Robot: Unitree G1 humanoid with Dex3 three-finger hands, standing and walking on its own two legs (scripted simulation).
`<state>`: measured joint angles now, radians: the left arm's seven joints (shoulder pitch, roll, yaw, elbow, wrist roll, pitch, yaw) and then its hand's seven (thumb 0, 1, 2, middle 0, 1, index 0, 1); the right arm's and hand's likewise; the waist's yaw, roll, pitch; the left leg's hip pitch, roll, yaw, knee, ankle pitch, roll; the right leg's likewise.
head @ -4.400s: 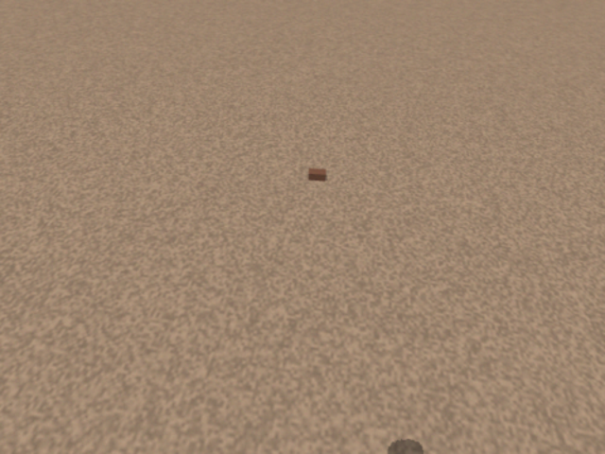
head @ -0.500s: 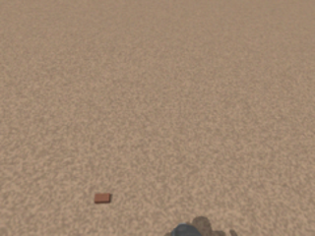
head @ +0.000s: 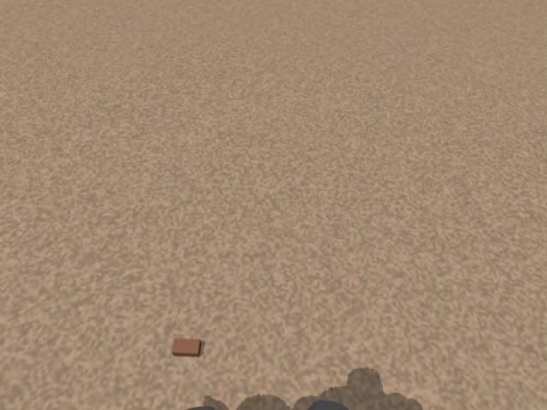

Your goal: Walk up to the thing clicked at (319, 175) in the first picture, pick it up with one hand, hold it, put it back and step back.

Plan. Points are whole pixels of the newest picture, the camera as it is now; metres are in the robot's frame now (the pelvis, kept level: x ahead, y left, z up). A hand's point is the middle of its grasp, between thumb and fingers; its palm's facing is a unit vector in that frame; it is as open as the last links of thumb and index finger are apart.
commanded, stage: walk up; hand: left
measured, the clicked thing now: (187, 347) +0.41 +0.25 -0.73
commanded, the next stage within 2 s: stand in 1.24 s
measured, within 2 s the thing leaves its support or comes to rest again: neither
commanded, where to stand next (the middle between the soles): +0.07 +0.02 m, yaw -1 degrees
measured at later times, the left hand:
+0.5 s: hand out of the picture +0.11 +0.28 -0.13, palm faces -0.02 -0.93 -0.38, open 7.4 cm
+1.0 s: hand out of the picture +0.13 +0.27 -0.12, palm faces -0.04 -0.93 -0.36, open 7.4 cm
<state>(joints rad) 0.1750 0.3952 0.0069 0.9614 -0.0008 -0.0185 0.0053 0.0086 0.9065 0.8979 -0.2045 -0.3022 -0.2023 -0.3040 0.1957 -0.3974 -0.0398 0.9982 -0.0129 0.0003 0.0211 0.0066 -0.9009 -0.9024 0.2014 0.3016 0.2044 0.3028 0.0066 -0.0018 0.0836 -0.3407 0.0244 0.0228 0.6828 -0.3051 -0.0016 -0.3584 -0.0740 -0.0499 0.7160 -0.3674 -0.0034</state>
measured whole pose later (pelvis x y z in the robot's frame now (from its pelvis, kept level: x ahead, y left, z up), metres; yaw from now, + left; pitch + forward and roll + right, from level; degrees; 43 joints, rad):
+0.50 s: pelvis +0.03 +0.01 +0.02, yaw +0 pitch -2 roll +0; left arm 0.09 0.38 -0.02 1.14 0.00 -0.04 0.01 0.01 0.91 0.90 -0.20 -0.30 -0.20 -0.30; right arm 0.03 -0.36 -0.02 1.12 0.00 0.01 0.03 0.01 -0.90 -0.90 0.20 0.30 0.21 0.30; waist 0.02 0.01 0.06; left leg -0.17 0.01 0.03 0.42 -0.22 0.00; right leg -0.17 -0.07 -0.04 0.40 -0.19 0.05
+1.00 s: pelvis +0.04 +0.01 +0.03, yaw -1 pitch -3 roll +0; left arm 0.08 0.35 0.00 1.15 0.02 -0.02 0.00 0.01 0.91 0.90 -0.20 -0.30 -0.20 -0.30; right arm 0.09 -0.36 -0.03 1.16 -0.01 0.02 0.02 0.01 -0.90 -0.90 0.20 0.30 0.20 0.30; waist -0.01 0.00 0.04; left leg -0.11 0.01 0.05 0.35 -0.20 0.00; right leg -0.12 -0.07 -0.03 0.35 -0.18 0.05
